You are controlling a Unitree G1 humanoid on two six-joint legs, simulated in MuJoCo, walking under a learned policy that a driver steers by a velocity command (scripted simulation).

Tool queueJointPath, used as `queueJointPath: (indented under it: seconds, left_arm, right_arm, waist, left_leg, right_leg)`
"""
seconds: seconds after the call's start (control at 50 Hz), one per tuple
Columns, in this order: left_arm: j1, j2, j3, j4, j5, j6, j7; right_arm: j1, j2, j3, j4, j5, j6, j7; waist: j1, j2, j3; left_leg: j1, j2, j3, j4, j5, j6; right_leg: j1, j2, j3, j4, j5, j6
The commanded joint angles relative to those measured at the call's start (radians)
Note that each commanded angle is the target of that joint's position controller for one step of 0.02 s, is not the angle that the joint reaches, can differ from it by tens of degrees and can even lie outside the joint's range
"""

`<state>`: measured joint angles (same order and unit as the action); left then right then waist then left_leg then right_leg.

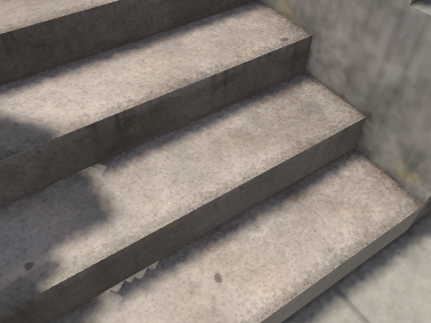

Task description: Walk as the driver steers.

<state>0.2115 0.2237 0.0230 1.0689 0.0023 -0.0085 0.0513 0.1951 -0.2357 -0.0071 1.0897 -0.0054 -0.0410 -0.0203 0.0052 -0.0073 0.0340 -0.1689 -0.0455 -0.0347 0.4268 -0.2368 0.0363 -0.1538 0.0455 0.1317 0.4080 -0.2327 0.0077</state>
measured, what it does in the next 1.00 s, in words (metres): climbs: left foot 0.16 m higher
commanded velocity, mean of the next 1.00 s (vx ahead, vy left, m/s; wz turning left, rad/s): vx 0.22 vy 0.00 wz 0.00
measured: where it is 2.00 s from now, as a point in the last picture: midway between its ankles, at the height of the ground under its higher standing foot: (236, 288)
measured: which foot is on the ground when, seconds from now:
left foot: down 0.00-0.38, up 0.40-0.88, down 0.90-1.00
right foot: down 0.00-0.92, up 0.94-1.00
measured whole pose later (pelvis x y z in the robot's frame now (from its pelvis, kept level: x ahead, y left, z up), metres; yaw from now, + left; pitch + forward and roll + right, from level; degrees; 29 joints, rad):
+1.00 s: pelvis +0.30 +0.02 +0.03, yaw -1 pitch +0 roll +0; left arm 0.32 0.24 0.03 1.03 0.01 -0.03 -0.01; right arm 0.09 -0.14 0.02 0.83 -0.01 0.01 -0.04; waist 0.03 -0.01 0.09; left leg -0.83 -0.01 0.15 1.23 -0.41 0.14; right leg -0.26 0.04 0.12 1.23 -0.26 -0.01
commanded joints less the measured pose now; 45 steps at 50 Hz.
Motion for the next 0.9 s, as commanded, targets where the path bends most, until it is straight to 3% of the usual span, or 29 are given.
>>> queueJointPath:
  seconds: [0.02, 0.08, 0.1, 0.12, 0.14, 0.2, 0.26, 0.3, 0.34, 0.36, 0.38, 0.4, 0.42, 0.44, 0.48, 0.52, 0.58, 0.62, 0.66, 0.68, 0.7, 0.74, 0.76, 0.8, 0.82, 0.84, 0.86, 0.88, 0.9]
  left_arm:
    - [0.025, 0.111, 0.018, -0.022, 0.0, -0.003, 0.004]
    - [0.046, 0.088, 0.011, -0.008, 0.004, 0.004, 0.007]
    - [0.044, 0.034, -0.015, 0.001, 0.025, 0.01, -0.007]
    - [0.027, 0.086, 0.008, -0.007, -0.002, 0.004, 0.002]
    - [0.025, 0.092, 0.008, -0.01, -0.005, -0.001, 0.007]
    - [0.005, 0.077, 0.003, -0.031, -0.013, -0.039, 0.002]
    - [-0.013, 0.076, 0.008, -0.046, -0.019, -0.078, -0.018]
    - [0.001, 0.08, 0.013, -0.05, -0.028, -0.092, -0.031]
    - [0.067, 0.064, 0.02, -0.014, -0.024, -0.097, -0.034]
    - [0.114, 0.069, 0.027, 0.007, -0.018, -0.094, -0.034]
    - [0.193, 0.085, 0.035, 0.027, -0.017, -0.092, -0.035]
    - [0.293, 0.157, 0.053, 0.038, -0.019, -0.09, -0.031]
    - [0.395, 0.249, 0.075, 0.062, -0.017, -0.095, -0.042]
    - [0.325, 0.18, 0.056, 0.041, -0.01, -0.111, -0.045]
    - [0.218, 0.13, 0.04, -0.002, -0.016, -0.119, -0.053]
    - [0.186, 0.096, 0.023, -0.018, -0.008, -0.106, -0.054]
    - [0.291, 0.088, 0.012, 0.017, 0.011, -0.072, -0.04]
    - [0.362, 0.075, -0.001, 0.047, 0.018, -0.049, -0.029]
    - [0.375, 0.058, -0.018, 0.062, 0.012, -0.035, -0.02]
    - [0.386, 0.095, -0.007, 0.054, 0.063, -0.062, -0.033]
    - [0.387, 0.095, -0.009, 0.062, 0.065, -0.077, -0.036]
    - [0.419, 0.091, -0.019, 0.086, 0.057, -0.089, -0.028]
    - [0.408, 0.087, -0.022, 0.102, 0.042, -0.083, -0.017]
    - [0.399, 0.099, -0.024, 0.107, 0.034, -0.064, 0.002]
    - [0.372, 0.088, -0.024, 0.096, 0.02, -0.056, 0.01]
    - [0.278, 0.132, -0.016, 0.051, -0.009, -0.043, -0.006]
    - [0.256, 0.168, -0.006, 0.024, -0.02, -0.047, -0.015]
    - [0.257, 0.227, 0.01, 0.032, -0.036, -0.05, -0.029]
    - [0.276, 0.239, 0.026, 0.039, -0.053, -0.066, -0.04]
  right_arm:
    - [0.023, -0.122, -0.019, -0.027, -0.002, -0.011, 0.0]
    - [0.041, -0.102, -0.012, -0.019, -0.004, -0.013, 0.002]
    - [0.041, -0.055, 0.003, -0.016, -0.019, 0.011, -0.012]
    - [0.035, -0.127, -0.016, -0.024, -0.001, 0.002, -0.011]
    - [0.034, -0.147, -0.022, -0.026, 0.002, -0.002, -0.012]
    - [0.106, -0.19, -0.042, -0.025, 0.017, -0.009, -0.02]
    - [0.128, -0.213, -0.061, -0.04, 0.018, -0.022, -0.022]
    - [0.09, -0.199, -0.063, -0.071, 0.025, -0.018, -0.017]
    - [0.024, -0.193, -0.061, -0.108, 0.036, -0.009, -0.014]
    - [0.026, -0.175, -0.056, -0.114, 0.034, -0.009, -0.012]
    - [0.018, -0.132, -0.042, -0.123, 0.028, -0.013, -0.009]
    - [0.0, -0.067, -0.022, -0.145, 0.017, -0.023, -0.008]
    - [0.006, -0.066, -0.02, -0.167, 0.022, -0.037, -0.011]
    - [0.022, -0.12, -0.031, -0.159, 0.038, -0.049, -0.004]
    - [0.03, -0.123, -0.036, -0.146, 0.045, -0.065, 0.014]
    - [-0.008, -0.121, -0.043, -0.155, 0.031, -0.076, 0.019]
    - [0.028, -0.068, -0.035, -0.137, 0.025, -0.06, 0.027]
    - [-0.008, -0.029, -0.022, -0.149, 0.041, -0.037, 0.027]
    - [-0.069, -0.003, -0.006, -0.216, 0.065, -0.027, 0.027]
    - [-0.212, 0.001, -0.002, -0.297, -0.045, 0.004, 0.001]
    - [-0.281, 0.006, 0.005, -0.346, -0.055, 0.016, -0.01]
    - [-0.35, 0.031, 0.025, -0.425, -0.035, 0.024, -0.018]
    - [-0.373, 0.048, 0.039, -0.471, -0.031, 0.026, -0.02]
    - [-0.375, 0.065, 0.062, -0.536, -0.014, 0.028, -0.017]
    - [-0.329, 0.09, 0.072, -0.545, -0.022, 0.037, -0.011]
    - [-0.201, 0.08, 0.075, -0.502, 0.004, 0.054, -0.008]
    - [-0.133, 0.053, 0.058, -0.466, 0.006, 0.057, -0.01]
    - [0.1, 0.022, 0.03, -0.376, 0.008, 0.053, -0.011]
    - [0.279, -0.045, 0.0, -0.299, -0.013, 0.052, -0.012]
  waist:
    - [0.002, 0.004, -0.008]
    - [0.005, 0.015, -0.031]
    - [0.002, 0.01, -0.036]
    - [-0.001, 0.034, 0.018]
    - [0.0, 0.068, 0.025]
    - [-0.028, 0.141, 0.065]
    - [-0.027, 0.13, 0.099]
    - [-0.002, 0.114, 0.102]
    - [0.048, 0.091, 0.062]
    - [0.063, 0.068, 0.038]
    - [0.09, 0.009, -0.001]
    - [0.12, -0.185, -0.027]
    - [0.136, -0.319, -0.014]
    - [0.089, -0.147, 0.029]
    - [0.045, -0.064, 0.046]
    - [0.03, -0.056, 0.053]
    - [0.031, -0.096, 0.024]
    - [0.046, -0.124, 0.048]
    - [0.028, -0.099, 0.115]
    - [0.053, -0.033, 0.124]
    - [0.06, -0.024, 0.143]
    - [0.078, -0.073, 0.152]
    - [0.052, -0.079, 0.169]
    - [0.036, -0.083, 0.116]
    - [0.005, -0.053, 0.048]
    - [-0.06, -0.025, -0.024]
    - [-0.082, -0.089, -0.112]
    - [-0.177, -0.147, -0.245]
    - [-0.236, -0.151, -0.33]
  left_leg:
    - [-0.001, 0.067, -0.059, -0.078, 0.118, 0.008]
    - [-0.003, 0.063, -0.056, -0.095, 0.028, 0.008]
    - [0.009, 0.112, -0.108, -0.126, -0.066, 0.021]
    - [-0.027, 0.058, -0.076, -0.134, -0.179, 0.017]
    - [-0.036, 0.071, -0.104, -0.149, -0.285, 0.031]
    - [-0.006, 0.233, -0.327, -0.256, -0.516, 0.14]
    - [-0.02, 0.359, -0.453, -0.306, -0.465, 0.216]
    - [-0.03, 0.342, -0.38, -0.292, -0.362, 0.192]
    - [-0.145, 0.223, -0.216, -0.223, -0.253, 0.131]
    - [-0.188, 0.167, -0.152, -0.15, -0.198, 0.109]
    - [-0.251, 0.111, -0.084, -0.014, -0.135, 0.076]
    - [-0.401, 0.006, 0.047, 0.256, -0.146, 0.009]
    - [-0.564, -0.022, 0.055, 0.505, -0.367, -0.01]
    - [-0.63, 0.058, -0.034, 0.678, -0.325, 0.0]
    - [-0.689, 0.127, -0.032, 0.774, -0.145, 0.025]
    - [-0.652, 0.156, -0.007, 0.751, -0.044, 0.012]
    - [-0.638, 0.123, 0.086, 0.924, -0.077, -0.036]
    - [-0.786, 0.106, 0.117, 1.28, -0.22, -0.053]
    - [-1.073, 0.124, 0.053, 1.576, -0.341, -0.04]
    - [-1.157, 0.095, 0.108, 1.604, -0.383, 0.004]
    - [-1.212, 0.1, 0.111, 1.572, -0.401, 0.027]
    - [-1.303, 0.103, 0.13, 1.546, -0.459, 0.052]
    - [-1.301, 0.121, 0.088, 1.469, -0.485, 0.066]
    - [-1.204, 0.135, 0.134, 1.266, -0.47, 0.067]
    - [-0.955, 0.142, 0.075, 1.155, -0.319, 0.098]
    - [-0.583, 0.085, 0.193, 0.901, -0.208, 0.106]
    - [-0.337, 0.03, 0.172, 0.837, -0.14, 0.105]
    - [-0.119, -0.043, 0.245, 0.778, -0.05, 0.095]
    - [0.026, -0.037, 0.116, 0.671, -0.012, 0.124]
  right_leg:
    - [-0.029, -0.033, 0.017, -0.051, 0.13, -0.024]
    - [-0.013, -0.028, 0.01, -0.057, 0.071, -0.024]
    - [-0.011, -0.069, 0.05, -0.079, 0.025, -0.037]
    - [-0.053, -0.001, -0.017, -0.038, -0.048, -0.026]
    - [-0.085, 0.015, -0.036, -0.001, -0.113, -0.026]
    - [-0.239, 0.009, -0.083, 0.162, -0.186, -0.039]
    - [-0.307, -0.068, -0.094, 0.316, -0.181, -0.055]
    - [-0.276, -0.092, -0.098, 0.239, -0.207, -0.077]
    - [-0.032, -0.032, -0.166, 0.045, -0.058, -0.081]
    - [0.059, -0.005, -0.173, 0.016, -0.02, -0.073]
    - [0.163, -0.06, -0.088, -0.024, -0.022, -0.084]
    - [0.265, -0.219, 0.173, -0.153, -0.122, -0.154]
    - [0.312, -0.395, 0.478, -0.243, -0.168, -0.291]
    - [0.28, -0.411, 0.489, -0.23, -0.212, -0.3]
    - [0.255, -0.344, 0.333, -0.243, -0.176, -0.236]
    - [0.208, -0.297, 0.196, -0.268, 0.099, -0.201]
    - [0.189, -0.244, 0.038, -0.222, 0.553, -0.215]
    - [0.211, -0.289, 0.055, -0.199, 0.674, -0.259]
    - [0.277, -0.35, 0.081, -0.184, 0.6, -0.266]
    - [0.261, -0.322, 0.055, -0.17, 0.509, -0.265]
    - [0.255, -0.312, 0.053, -0.18, 0.436, -0.246]
    - [0.271, -0.309, 0.047, -0.195, 0.384, -0.22]
    - [0.231, -0.304, 0.024, -0.199, 0.397, -0.191]
    - [0.222, -0.288, -0.044, -0.273, 0.46, -0.177]
    - [0.139, -0.298, -0.063, -0.3, 0.605, -0.149]
    - [-0.002, -0.25, -0.164, -0.323, 0.827, -0.152]
    - [-0.017, -0.258, -0.139, -0.209, 1.182, -0.145]
    - [0.025, -0.244, -0.188, -0.017, 1.47, -0.13]
    - [0.047, -0.227, -0.163, 0.247, 1.512, -0.083]
Velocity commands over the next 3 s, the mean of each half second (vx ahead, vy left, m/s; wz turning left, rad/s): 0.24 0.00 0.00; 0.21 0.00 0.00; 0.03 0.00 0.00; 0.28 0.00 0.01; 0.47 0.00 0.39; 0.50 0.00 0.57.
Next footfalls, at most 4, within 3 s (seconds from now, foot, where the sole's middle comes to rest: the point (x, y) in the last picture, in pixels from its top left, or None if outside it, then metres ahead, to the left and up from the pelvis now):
0.90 left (197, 319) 0.47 0.07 -0.62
2.04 right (272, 236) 0.73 -0.15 -0.62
2.44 left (212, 158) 0.91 0.04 -0.47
2.88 right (276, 110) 1.14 -0.18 -0.47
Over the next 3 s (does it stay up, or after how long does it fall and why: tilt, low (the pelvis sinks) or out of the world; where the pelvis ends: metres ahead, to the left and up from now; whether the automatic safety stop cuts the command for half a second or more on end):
stays up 1.08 -0.07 0.30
